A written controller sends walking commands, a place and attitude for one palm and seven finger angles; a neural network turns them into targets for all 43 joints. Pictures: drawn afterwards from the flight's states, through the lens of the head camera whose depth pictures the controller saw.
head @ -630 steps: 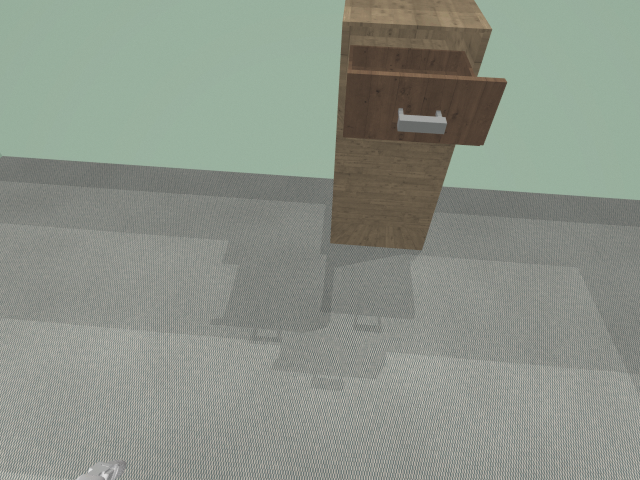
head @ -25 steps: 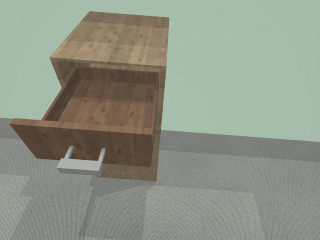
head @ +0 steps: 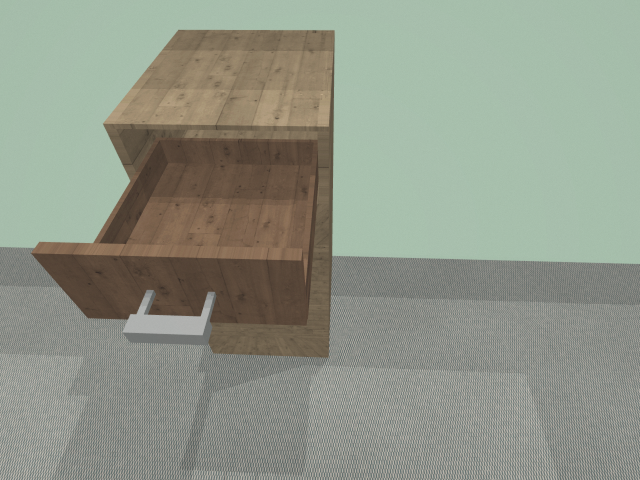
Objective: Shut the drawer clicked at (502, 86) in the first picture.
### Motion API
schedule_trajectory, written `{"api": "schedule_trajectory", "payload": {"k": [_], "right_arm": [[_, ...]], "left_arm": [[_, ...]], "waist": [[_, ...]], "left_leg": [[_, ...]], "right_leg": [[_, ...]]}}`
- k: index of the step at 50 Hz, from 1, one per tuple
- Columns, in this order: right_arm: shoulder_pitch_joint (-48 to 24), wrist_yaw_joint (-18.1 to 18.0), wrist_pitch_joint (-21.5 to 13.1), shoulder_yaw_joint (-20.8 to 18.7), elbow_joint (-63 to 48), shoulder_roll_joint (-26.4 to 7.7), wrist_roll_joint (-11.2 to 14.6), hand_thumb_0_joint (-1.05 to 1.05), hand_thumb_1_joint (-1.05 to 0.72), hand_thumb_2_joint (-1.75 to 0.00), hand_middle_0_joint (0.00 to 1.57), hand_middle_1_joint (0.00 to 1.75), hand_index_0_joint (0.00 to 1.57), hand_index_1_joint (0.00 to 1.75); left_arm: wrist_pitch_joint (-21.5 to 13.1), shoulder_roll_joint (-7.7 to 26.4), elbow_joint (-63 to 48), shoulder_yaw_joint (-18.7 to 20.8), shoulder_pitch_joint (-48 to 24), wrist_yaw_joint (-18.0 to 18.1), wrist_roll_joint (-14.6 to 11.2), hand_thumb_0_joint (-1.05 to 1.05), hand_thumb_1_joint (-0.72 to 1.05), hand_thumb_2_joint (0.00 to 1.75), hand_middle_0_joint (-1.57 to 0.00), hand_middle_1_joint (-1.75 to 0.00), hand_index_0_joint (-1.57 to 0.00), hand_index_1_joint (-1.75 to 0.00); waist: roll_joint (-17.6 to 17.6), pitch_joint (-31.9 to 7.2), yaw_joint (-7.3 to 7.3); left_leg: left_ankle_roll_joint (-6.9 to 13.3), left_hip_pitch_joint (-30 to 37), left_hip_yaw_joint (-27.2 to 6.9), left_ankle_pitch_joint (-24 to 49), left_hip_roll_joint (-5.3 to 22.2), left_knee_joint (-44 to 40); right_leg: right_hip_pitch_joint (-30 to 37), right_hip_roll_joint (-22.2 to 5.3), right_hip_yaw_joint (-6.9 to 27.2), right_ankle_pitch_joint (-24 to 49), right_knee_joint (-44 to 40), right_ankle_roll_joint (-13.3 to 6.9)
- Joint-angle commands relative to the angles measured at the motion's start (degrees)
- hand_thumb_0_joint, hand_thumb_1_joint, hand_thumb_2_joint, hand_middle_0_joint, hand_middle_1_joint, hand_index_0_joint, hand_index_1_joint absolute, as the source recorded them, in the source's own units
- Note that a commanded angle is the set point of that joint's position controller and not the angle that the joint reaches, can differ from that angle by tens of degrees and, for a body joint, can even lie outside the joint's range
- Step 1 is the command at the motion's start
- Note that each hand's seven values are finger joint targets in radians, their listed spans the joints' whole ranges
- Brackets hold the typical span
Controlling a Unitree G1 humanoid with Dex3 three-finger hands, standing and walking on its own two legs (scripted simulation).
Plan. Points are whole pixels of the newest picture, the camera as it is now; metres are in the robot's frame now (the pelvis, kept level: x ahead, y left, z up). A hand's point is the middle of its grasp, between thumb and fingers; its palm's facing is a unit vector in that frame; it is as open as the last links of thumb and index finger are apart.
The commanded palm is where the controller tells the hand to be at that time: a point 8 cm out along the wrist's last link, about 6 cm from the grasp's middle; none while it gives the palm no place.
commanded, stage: look again from close up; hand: left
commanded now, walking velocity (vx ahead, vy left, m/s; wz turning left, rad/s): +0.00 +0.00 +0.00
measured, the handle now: (174, 313) +0.32 +0.22 +0.02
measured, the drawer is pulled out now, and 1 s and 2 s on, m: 0.29 0.29 0.29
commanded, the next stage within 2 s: raise the hand and make a fist in 0.44 s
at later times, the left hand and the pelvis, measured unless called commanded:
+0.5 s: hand out of the picture +0.00 +0.13 -0.17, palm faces +0.03 -0.99 -0.17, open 7.4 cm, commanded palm none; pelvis +0.02 -0.03 +0.00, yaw +0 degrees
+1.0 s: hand out of the picture +0.10 +0.14 -0.01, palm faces +0.11 -0.99 -0.09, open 6.0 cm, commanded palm +0.09 +0.20 -0.01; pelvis -0.03 -0.06 -0.05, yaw +3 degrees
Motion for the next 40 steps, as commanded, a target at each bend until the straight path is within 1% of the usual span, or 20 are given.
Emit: {"api": "schedule_trajectory", "payload": {"k": [1, 7, 11, 18, 21, 23, 26, 27, 28, 29, 30, 31, 32, 33, 35, 36, 37, 38, 39, 40], "right_arm": [[3.3, -0.4, -1.0, -0.8, -0.8, -5.0, -0.2, 0.0, -0.9, -0.9, 0.2, 0.3, 0.2, 0.3], [3.1, -0.7, -1.2, -0.8, 0.4, -4.5, -0.1, 0.0, -0.9, -0.9, 0.2, 0.3, 0.2, 0.3], [3.0, -0.8, -1.1, -0.8, 1.2, -4.1, 0.0, 0.0, -0.9, -0.9, 0.2, 0.3, 0.2, 0.3], [2.7, -0.9, -0.8, -0.8, 1.9, -3.6, 0.0, 0.0, -0.9, -0.9, 0.2, 0.3, 0.2, 0.3], [2.5, -0.8, -0.7, -0.9, 2.0, -3.5, 0.0, 0.0, -0.9, -0.9, 0.2, 0.3, 0.2, 0.3], [2.6, -0.9, -0.7, -0.9, 2.0, -3.3, 0.0, 0.0, -0.9, -0.9, 0.2, 0.3, 0.2, 0.3], [2.3, -0.9, -0.7, -0.9, 2.3, -3.3, 0.1, 0.0, -0.9, -0.9, 0.2, 0.3, 0.2, 0.3], [-3.1, -0.5, -1.1, -1.7, -2.1, -5.6, 0.6, 0.0, -0.9, -0.9, 0.2, 0.3, 0.2, 0.3], [-0.1, -2.4, -9.7, -3.5, -23.0, -17.3, 2.3, 0.0, -0.9, -0.9, 0.2, 0.3, 0.2, 0.3], [-5.7, -3.6, -14.6, -1.3, -20.4, -10.5, 2.0, 0.0, -0.9, -0.9, 0.2, 0.3, 0.2, 0.3], [-5.5, -3.7, -16.1, -3.1, -17.2, -11.6, 2.5, 0.0, -0.9, -0.9, 0.2, 0.3, 0.2, 0.3], [-3.1, -3.1, -15.9, -3.1, -16.0, -8.4, 3.4, 0.0, -0.9, -0.9, 0.2, 0.3, 0.2, 0.3], [-4.3, -2.9, -16.5, -3.1, -21.0, -10.5, 3.8, 0.0, -0.9, -0.9, 0.2, 0.3, 0.2, 0.3], [-5.4, -3.3, -17.6, -4.0, -22.5, -12.6, 3.7, 0.0, -0.9, -0.9, 0.2, 0.3, 0.2, 0.3], [-6.3, -3.2, -19.0, -4.3, -26.5, -13.4, 1.8, 0.0, -0.9, -0.9, 0.2, 0.3, 0.2, 0.3], [-5.5, -2.8, -18.7, -4.8, -27.4, -13.3, 1.3, 0.0, -0.9, -0.9, 0.2, 0.3, 0.2, 0.3], [-7.0, -2.3, -18.4, -5.4, -28.8, -13.0, 1.3, 0.0, -0.9, -0.9, 0.2, 0.3, 0.2, 0.3], [-8.8, -1.6, -18.0, -5.6, -30.4, -12.9, 1.2, 0.0, -0.9, -0.9, 0.2, 0.3, 0.2, 0.3], [-10.0, -0.7, -17.6, -6.1, -31.5, -12.6, 1.5, 0.0, -0.9, -0.9, 0.2, 0.3, 0.2, 0.3], [-10.3, 0.5, -16.9, -6.7, -32.6, -12.8, 1.9, 0.0, -0.9, -0.9, 0.2, 0.3, 0.2, 0.3]], "left_arm": [[-0.8, 4.7, -1.1, 0.5, 3.5, 0.1, -0.3, 0.0, 0.9, 0.9, -0.2, -0.3, -0.2, -0.3], [-1.0, 4.6, -0.3, 0.6, 3.7, 0.3, -0.3, 0.0, 0.9, 0.9, -0.2, -0.3, -0.2, -0.3], [-1.0, 4.6, 0.0, 0.6, 3.8, 0.3, -0.3, 0.0, 0.9, 0.9, -0.2, -0.3, -0.2, -0.3], [-1.0, 4.4, 0.4, 0.6, 4.0, 0.4, -0.3, 0.0, 0.9, 0.9, -0.2, -0.3, -0.2, -0.3], [-1.1, 4.2, 0.5, 0.5, 4.4, 0.4, -0.2, 0.0, 0.9, 0.9, -0.2, -0.3, -0.2, -0.3], [-1.1, 4.3, 0.5, 0.5, 4.3, 0.4, -0.3, 0.0, 0.9, 0.9, -0.2, -0.3, -0.2, -0.3], [-1.2, 4.3, 0.5, 0.5, 4.6, 0.4, -0.3, 0.0, 0.9, 0.9, -0.2, -0.3, -0.2, -0.3], [-2.8, 6.7, 2.4, 1.3, 8.0, 2.6, 0.8, 0.0, 0.9, 0.9, -0.2, -0.3, -0.2, -0.3], [-13.9, 16.5, -86.9, 3.3, -32.6, 1.6, -11.5, 0.0, 0.9, 0.9, -0.22, -0.32, -0.22, -0.32], [-9.9, 13.6, -74.8, 4.0, -12.1, 4.0, -7.2, 0.0, 0.9, 0.9, -0.24, -0.34, -0.24, -0.34], [-6.8, 11.4, -71.5, 2.7, -10.1, 7.0, -7.9, 0.0, 0.9, 0.9, -0.26, -0.37, -0.26, -0.37], [-0.2, -1.3, -55.8, -4.3, 7.8, 6.4, -7.2, 0.0, 0.9, 0.9, -0.28, -0.39, -0.28, -0.39], [-0.4, -2.8, -67.3, -6.5, 0.7, 4.8, -9.7, 0.0, 0.9, 0.9, -0.3, -0.41, -0.3, -0.41], [-2.7, 1.0, -70.9, -3.4, 1.1, 3.8, -10.0, 0.0, 0.9, 0.9, -0.32, -0.43, -0.32, -0.43], [-6.9, 2.0, -67.4, -1.8, 5.4, 2.0, -9.0, 0.0, 0.9, 0.9, -0.36, -0.47, -0.36, -0.47], [-9.0, 0.8, -63.0, -1.1, 9.9, 0.1, -9.0, 0.0, 0.9, 0.9, -0.38, -0.5, -0.38, -0.5], [-11.8, -0.6, -58.3, 0.8, 17.9, -2.7, -10.5, 0.0, 0.9, 0.9, -0.4, -0.52, -0.4, -0.52], [-15.0, -1.2, -56.0, 1.8, 24.3, -6.0, -11.8, 0.0, 0.9, 0.9, -0.42, -0.54, -0.42, -0.54], [-18.6, 0.5, -55.7, 5.1, 28.7, -9.4, -13.2, 0.0, 0.9, 0.9, -0.44, -0.56, -0.44, -0.56], [-21.6, 3.6, -54.5, 9.5, 32.5, -13.1, -14.1, 0.0, 0.9, 0.9, -0.46, -0.58, -0.46, -0.58]], "waist": [[-2.5, 4.4, 0.12], [-1.6, 2.1, 0.06], [-1.9, 2.6, 0.11], [-0.9, 3.9, 0.13], [-2.2, 4.2, 0.1], [-1.3, 3.6, 0.03], [-1.8, 3.3, 0.16], [-3.3, 3.9, 1.65], [9.6, -25.0, -6.21], [19.1, -25.0, -0.26], [16.2, -19.3, -1.74], [9.0, -11.5, -2.04], [3.6, -5.1, -1.97], [-0.6, -6.3, -2.43], [-11.9, -3.3, -3.78], [-18.5, -2.7, -2.89], [-21.7, -0.6, -0.51], [-23.6, -1.1, 1.36], [-24.0, -3.0, 2.83], [-18.7, -5.2, 4.95]], "left_leg": [[-0.5, -2.7, -10.2, 5.7, 9.0, -7.5], [-0.8, 0.4, -8.9, 12.2, 9.1, -5.8], [-0.9, 0.6, -8.6, 13.1, 9.2, -5.4], [-1.2, 0.7, -8.2, 12.3, 9.2, -5.6], [-1.3, 0.6, -8.3, 11.2, 9.1, -5.5], [-1.4, 0.8, -8.2, 11.5, 9.1, -5.6], [-1.6, 1.2, -8.0, 11.6, 9.1, -5.3], [-3.4, -4.1, -5.7, 18.5, 9.5, 8.4], [-1.8, 11.5, -7.8, 25.6, 3.9, 0.0], [-2.3, 16.3, -7.1, 36.3, 6.2, -1.6], [-4.8, 11.6, -8.0, 35.4, 6.8, -1.5], [-3.6, 7.5, -8.5, 32.1, 7.7, -1.1], [-2.6, 2.6, -10.2, 26.8, 7.2, -0.2], [-2.2, 1.8, -9.4, 21.2, 6.2, 2.1], [-1.1, -4.3, -8.8, 13.4, 3.5, 6.9], [-1.8, -8.5, -8.7, 10.3, 3.0, 8.4], [-2.6, -14.2, -8.6, 7.4, 2.8, 9.6], [-3.2, -19.3, -8.4, 5.0, 2.5, 11.1], [-3.9, -22.8, -7.7, 4.2, 2.2, 12.9], [-4.8, -24.1, -6.9, 5.7, 1.6, 14.5]], "right_leg": [[-1.5, -5.1, 7.2, 6.4, -5.3, -1.7], [-0.1, -5.5, 7.4, 11.7, -5.4, -1.5], [0.3, -5.7, 7.3, 13.5, -5.9, -1.5], [0.3, -5.9, 7.4, 14.0, -6.9, -1.6], [0.0, -5.8, 7.5, 14.2, -7.4, -1.6], [0.6, -6.0, 7.7, 15.0, -7.6, -1.7], [0.8, -6.0, 7.7, 16.2, -7.8, -1.6], [0.1, -9.6, 10.1, 46.2, -6.6, 2.1], [4.5, -4.5, 6.5, 34.1, -0.9, 0.2], [2.3, -1.0, 5.2, 16.5, 0.4, -1.7], [-2.2, -0.8, 2.3, 7.3, 1.7, -1.1], [-6.4, -1.0, 1.3, 6.3, 0.6, -0.4], [-6.4, -1.1, 0.2, 9.2, -0.5, -0.2], [-7.7, -1.1, 0.3, 11.4, -1.7, -0.1], [-12.1, -1.2, 1.2, 10.9, -1.4, 0.5], [-14.4, -1.2, 1.3, 10.2, -0.2, 1.5], [-15.0, -1.2, 1.2, 10.0, 1.8, 2.0], [-14.7, -1.4, 1.9, 10.2, 4.1, 2.3], [-13.1, -1.8, 3.4, 13.5, 6.1, 2.8], [-10.1, -2.8, 5.5, 20.5, 8.7, 2.4]]}}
